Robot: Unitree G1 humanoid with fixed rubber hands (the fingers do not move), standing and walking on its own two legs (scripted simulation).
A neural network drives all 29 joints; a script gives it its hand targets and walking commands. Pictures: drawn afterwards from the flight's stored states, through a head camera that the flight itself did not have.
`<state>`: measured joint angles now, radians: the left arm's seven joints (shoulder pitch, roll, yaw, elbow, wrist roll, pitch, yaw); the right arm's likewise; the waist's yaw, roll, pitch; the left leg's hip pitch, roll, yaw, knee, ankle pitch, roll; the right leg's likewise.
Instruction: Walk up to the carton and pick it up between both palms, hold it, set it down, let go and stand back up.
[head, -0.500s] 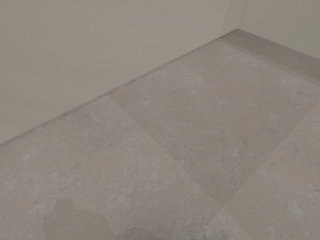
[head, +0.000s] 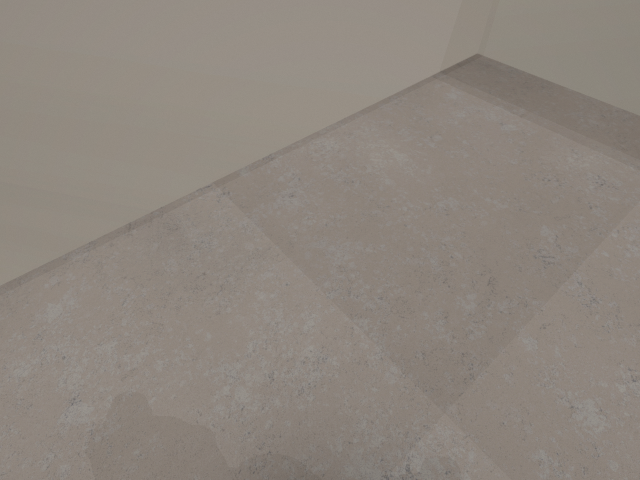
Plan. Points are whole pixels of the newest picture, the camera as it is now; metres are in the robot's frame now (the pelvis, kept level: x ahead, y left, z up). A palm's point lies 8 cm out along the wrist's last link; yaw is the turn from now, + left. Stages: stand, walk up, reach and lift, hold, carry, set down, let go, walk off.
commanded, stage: stand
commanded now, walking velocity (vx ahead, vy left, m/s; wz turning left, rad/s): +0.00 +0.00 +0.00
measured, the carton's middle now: out of the picture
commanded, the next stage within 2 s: walk up in 0.40 s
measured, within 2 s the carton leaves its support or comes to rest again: neither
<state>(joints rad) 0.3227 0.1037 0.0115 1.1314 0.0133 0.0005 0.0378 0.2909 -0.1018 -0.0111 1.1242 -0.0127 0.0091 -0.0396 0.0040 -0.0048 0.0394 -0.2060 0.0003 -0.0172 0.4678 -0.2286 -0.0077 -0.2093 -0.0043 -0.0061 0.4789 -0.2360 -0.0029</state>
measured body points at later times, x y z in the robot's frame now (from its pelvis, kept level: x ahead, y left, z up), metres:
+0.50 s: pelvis +0.01 +0.00 +0.00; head +0.02 +0.00 +0.45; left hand -0.01 +0.20 -0.16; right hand +0.00 -0.21 -0.16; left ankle +0.02 +0.13 -0.74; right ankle +0.02 -0.12 -0.74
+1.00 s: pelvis -0.05 -0.07 -0.01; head -0.01 -0.10 +0.43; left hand +0.05 +0.20 -0.13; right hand +0.08 -0.36 -0.15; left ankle -0.03 +0.09 -0.68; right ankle -0.03 -0.17 -0.74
